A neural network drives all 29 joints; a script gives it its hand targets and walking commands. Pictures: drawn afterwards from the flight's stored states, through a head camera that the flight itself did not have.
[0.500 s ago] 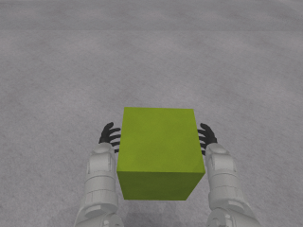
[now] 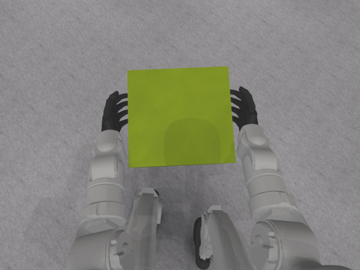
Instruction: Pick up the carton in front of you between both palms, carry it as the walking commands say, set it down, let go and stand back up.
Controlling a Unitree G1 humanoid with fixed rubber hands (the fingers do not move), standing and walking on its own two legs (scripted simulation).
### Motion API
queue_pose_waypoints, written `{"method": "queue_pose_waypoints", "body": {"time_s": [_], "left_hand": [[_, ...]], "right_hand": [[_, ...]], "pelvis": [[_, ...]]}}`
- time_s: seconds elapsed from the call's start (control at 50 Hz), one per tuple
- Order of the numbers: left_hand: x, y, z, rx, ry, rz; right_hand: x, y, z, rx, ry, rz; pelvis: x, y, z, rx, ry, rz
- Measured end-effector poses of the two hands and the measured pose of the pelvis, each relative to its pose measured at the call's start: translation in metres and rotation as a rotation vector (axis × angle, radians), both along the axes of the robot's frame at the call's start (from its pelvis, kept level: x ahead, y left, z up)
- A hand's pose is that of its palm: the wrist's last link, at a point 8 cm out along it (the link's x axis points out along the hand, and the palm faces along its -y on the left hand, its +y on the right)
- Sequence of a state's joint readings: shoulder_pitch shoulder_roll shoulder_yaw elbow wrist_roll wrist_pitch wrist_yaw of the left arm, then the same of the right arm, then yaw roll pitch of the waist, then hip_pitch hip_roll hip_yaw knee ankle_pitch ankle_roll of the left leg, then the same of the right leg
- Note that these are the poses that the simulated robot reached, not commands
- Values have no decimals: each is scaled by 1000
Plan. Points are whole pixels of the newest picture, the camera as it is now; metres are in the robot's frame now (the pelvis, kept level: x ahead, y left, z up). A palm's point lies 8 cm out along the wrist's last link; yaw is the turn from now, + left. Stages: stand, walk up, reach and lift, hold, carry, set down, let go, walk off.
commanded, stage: set down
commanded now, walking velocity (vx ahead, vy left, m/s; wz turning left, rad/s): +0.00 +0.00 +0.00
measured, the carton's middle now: (179, 126) +0.43 +0.06 -0.15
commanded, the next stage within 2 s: none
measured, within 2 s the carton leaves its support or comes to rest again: rests again in 2.00 s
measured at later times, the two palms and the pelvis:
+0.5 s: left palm (120, 128) +0.43 +0.23 -0.23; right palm (221, 120) +0.48 -0.07 -0.22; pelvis -0.01 +0.01 -0.12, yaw -2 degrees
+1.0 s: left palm (125, 132) +0.45 +0.24 -0.37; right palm (207, 121) +0.53 -0.05 -0.37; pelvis -0.04 +0.00 -0.21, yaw -2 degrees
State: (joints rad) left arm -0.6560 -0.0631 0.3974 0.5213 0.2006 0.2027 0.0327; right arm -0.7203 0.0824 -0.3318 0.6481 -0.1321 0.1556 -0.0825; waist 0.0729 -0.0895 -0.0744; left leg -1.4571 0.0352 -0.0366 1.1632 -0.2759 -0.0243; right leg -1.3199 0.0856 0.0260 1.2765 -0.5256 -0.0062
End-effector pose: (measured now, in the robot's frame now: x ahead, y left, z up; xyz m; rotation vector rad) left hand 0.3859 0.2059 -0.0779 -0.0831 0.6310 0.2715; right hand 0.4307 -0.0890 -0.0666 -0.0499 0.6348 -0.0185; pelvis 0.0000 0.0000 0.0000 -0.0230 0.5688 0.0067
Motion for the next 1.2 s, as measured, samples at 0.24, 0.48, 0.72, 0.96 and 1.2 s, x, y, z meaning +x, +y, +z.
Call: {"method": "queue_pose_waypoints", "body": {"time_s": [0.24,0.48,0.72,0.96,1.2], "left_hand": [[22,15,-58,8,52,21],[38,20,-141,6,60,40],[46,28,-210,10,81,71],[59,33,-283,35,122,79],[79,55,-312,76,148,73]], "right_hand": [[30,16,-62,-5,47,31],[51,22,-146,-17,52,59],[73,32,-213,-39,69,115],[94,39,-289,-59,92,165],[103,57,-348,-39,107,224]], "pelvis": [[-1,-6,-50,-11,145,-1],[-13,4,-110,-16,235,-20],[-32,8,-163,-9,241,-30],[-44,2,-209,7,226,-40],[-36,-6,-237,28,225,-36]]}}
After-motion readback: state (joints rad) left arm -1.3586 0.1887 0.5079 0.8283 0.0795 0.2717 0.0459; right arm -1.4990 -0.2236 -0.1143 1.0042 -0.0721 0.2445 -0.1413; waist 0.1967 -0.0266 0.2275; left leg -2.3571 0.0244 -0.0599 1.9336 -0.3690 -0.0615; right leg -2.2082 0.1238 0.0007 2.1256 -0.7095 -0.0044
